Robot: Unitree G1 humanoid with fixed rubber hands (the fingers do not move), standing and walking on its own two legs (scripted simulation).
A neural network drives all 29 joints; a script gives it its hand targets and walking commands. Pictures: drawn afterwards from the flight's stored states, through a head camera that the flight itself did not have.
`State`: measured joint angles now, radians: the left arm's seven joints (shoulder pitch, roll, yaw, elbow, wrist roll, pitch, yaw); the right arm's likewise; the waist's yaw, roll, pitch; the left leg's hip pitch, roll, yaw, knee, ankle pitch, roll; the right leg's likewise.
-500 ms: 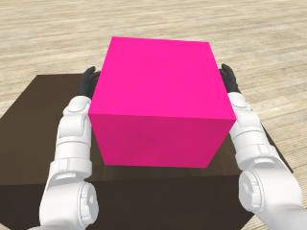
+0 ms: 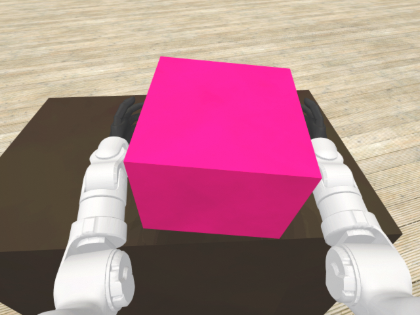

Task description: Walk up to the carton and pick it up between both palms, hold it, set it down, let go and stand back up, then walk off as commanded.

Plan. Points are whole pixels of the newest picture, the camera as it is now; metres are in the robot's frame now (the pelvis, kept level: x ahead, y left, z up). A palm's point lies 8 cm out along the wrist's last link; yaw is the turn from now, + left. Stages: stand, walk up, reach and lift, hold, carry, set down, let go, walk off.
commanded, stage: set down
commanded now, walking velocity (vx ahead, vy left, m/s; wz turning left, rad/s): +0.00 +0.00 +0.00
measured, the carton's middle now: (218, 145) +0.41 +0.01 +0.14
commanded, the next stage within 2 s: none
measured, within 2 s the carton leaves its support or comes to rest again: neither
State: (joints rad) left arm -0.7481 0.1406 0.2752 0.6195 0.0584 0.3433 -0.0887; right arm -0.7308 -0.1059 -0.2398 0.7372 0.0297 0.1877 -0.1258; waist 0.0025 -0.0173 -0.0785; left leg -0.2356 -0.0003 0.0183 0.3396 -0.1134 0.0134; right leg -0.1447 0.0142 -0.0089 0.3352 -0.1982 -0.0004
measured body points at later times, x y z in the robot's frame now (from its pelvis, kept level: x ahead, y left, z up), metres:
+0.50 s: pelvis +0.02 +0.00 +0.00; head +0.00 +0.00 +0.45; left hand +0.43 +0.19 +0.14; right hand +0.43 -0.18 +0.13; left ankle +0.04 +0.11 -0.75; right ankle -0.01 -0.11 -0.75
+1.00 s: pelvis +0.02 +0.00 +0.00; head +0.01 +0.00 +0.45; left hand +0.45 +0.19 +0.13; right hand +0.43 -0.18 +0.12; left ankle +0.04 +0.11 -0.75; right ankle -0.01 -0.11 -0.75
